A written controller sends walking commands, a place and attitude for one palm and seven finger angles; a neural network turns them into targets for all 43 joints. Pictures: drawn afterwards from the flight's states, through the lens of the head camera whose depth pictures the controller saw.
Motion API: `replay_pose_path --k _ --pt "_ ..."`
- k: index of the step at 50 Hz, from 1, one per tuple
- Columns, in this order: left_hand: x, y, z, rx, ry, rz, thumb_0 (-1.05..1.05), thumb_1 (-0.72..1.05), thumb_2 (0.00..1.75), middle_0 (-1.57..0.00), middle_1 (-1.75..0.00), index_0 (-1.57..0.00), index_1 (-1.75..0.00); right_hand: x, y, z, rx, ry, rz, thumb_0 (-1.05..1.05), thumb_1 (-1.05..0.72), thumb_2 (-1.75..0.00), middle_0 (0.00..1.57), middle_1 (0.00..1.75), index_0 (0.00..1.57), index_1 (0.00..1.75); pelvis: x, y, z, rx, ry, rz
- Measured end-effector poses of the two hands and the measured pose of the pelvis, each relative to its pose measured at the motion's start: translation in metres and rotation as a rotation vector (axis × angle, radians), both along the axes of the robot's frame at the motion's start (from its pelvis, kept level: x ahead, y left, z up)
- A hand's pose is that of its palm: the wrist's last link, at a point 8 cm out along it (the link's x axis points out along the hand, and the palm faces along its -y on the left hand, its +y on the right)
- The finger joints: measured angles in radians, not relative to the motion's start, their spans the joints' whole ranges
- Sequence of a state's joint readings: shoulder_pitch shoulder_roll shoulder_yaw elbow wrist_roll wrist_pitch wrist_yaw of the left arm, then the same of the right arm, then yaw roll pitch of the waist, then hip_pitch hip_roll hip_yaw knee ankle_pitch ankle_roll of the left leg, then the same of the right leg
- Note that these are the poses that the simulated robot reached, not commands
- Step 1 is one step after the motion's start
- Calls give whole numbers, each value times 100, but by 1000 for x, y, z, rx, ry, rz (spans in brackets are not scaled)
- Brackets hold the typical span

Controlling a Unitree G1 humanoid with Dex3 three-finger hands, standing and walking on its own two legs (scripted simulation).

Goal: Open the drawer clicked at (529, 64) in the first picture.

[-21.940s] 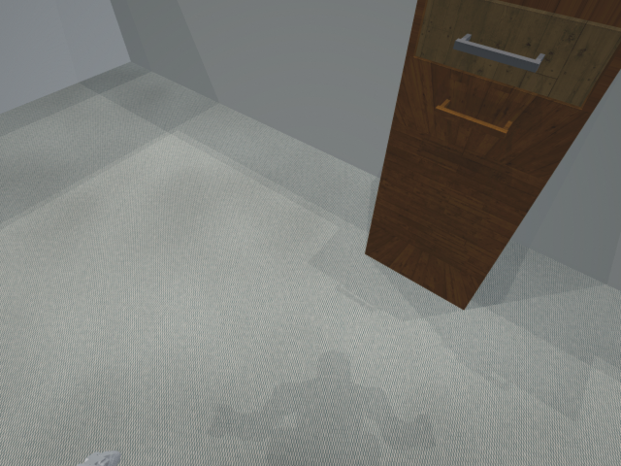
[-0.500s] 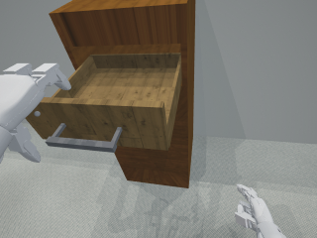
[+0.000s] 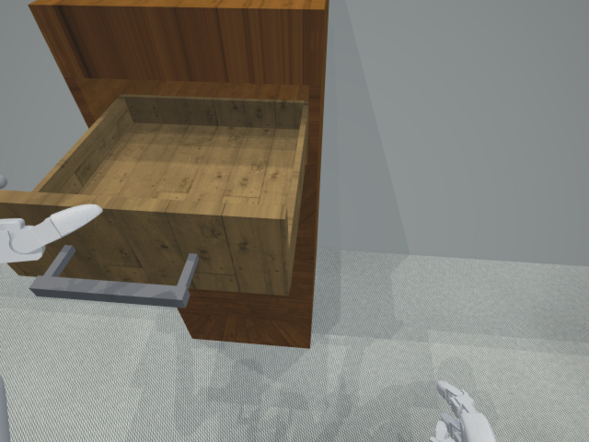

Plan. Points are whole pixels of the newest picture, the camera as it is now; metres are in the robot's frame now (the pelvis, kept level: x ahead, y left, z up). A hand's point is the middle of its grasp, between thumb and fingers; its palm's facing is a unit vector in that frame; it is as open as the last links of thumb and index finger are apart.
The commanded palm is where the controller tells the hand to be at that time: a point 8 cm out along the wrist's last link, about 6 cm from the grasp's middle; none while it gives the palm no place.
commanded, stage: draw the hand back to the body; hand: left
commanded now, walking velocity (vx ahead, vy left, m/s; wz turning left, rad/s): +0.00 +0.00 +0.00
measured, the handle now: (119, 275) +0.25 +0.25 +0.13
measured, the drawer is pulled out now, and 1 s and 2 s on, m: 0.30 0.30 0.30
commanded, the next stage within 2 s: step back with the hand held close in 0.62 s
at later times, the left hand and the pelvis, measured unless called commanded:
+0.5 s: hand out of the picture +0.19 +0.24 +0.33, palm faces +0.62 -0.74 -0.28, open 8.1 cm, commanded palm +0.14 +0.28 +0.32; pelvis +0.01 +0.00 +0.00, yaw +0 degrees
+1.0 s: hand out of the picture +0.18 +0.24 +0.32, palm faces +0.59 -0.68 -0.43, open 7.4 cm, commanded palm +0.10 +0.30 +0.32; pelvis -0.02 +0.02 -0.01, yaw +1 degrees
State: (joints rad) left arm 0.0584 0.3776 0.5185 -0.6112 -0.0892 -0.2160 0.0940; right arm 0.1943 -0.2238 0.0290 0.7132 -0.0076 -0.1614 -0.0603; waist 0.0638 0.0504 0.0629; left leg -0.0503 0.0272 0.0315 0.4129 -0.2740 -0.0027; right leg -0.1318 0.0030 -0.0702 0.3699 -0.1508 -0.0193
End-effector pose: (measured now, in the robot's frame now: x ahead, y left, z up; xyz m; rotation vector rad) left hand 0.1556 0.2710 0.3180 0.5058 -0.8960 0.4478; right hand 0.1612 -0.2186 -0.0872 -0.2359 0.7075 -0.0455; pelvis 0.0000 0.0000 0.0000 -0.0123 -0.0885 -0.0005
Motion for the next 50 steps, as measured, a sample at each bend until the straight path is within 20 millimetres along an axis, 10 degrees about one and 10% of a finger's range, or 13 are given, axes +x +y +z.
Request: replay_pose_path --k 26,50 --pt "-13 6 6 42 25 82 0 74 84 -22 -40 -22 -39 53 28 13 59 -90 52 1 -90 -90 20 30 20 30 12 3 -1 -5 11 9" --pt "-22 5 5 250 32 54 0 88 90 -21 -30 -21 -30 -14 -11 7 -26 7 -117 1 -90 -90 20 30 20 30 -23 16 -8 -4 111 10"
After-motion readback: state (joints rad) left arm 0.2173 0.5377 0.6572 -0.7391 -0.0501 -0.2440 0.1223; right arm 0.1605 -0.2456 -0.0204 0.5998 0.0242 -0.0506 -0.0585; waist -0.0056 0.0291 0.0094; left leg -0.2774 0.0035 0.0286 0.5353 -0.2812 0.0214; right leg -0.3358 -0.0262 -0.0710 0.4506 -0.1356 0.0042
